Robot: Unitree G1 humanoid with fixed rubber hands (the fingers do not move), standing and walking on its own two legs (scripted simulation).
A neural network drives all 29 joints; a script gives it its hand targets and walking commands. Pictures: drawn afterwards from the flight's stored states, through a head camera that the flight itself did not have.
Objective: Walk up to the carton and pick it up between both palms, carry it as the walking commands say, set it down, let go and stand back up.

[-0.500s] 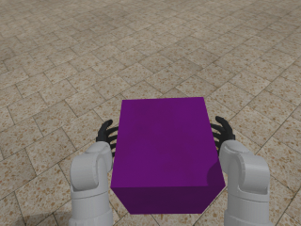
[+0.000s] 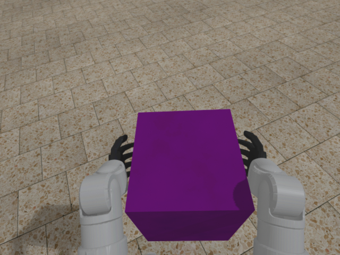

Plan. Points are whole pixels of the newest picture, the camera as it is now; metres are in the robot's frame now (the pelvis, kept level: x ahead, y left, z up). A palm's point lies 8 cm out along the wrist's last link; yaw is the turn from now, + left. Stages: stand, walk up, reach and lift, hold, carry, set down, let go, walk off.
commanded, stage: carry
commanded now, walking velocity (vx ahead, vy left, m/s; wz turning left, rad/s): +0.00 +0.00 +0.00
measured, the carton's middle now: (185, 180) +0.29 -0.01 +0.02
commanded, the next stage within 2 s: none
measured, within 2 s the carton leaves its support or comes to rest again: neither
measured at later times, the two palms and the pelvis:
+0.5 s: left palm (75, 200) +0.23 +0.21 +0.09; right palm (226, 185) +0.25 -0.08 +0.10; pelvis -0.05 +0.04 +0.00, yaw +2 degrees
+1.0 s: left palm (85, 206) +0.21 +0.18 +0.10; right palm (243, 193) +0.23 -0.11 +0.10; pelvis -0.07 +0.02 +0.00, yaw +2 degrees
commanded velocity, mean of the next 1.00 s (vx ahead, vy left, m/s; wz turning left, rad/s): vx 0.00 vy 0.00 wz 0.00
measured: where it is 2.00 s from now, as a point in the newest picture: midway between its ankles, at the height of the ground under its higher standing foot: outside the picture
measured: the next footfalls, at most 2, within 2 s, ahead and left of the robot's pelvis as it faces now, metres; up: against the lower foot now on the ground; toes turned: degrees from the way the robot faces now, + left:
left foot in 0.04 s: +0.07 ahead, +0.14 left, +0.00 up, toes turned +1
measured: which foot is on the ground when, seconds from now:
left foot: up 0.00-0.02, down 0.04-1.00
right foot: down 0.00-1.00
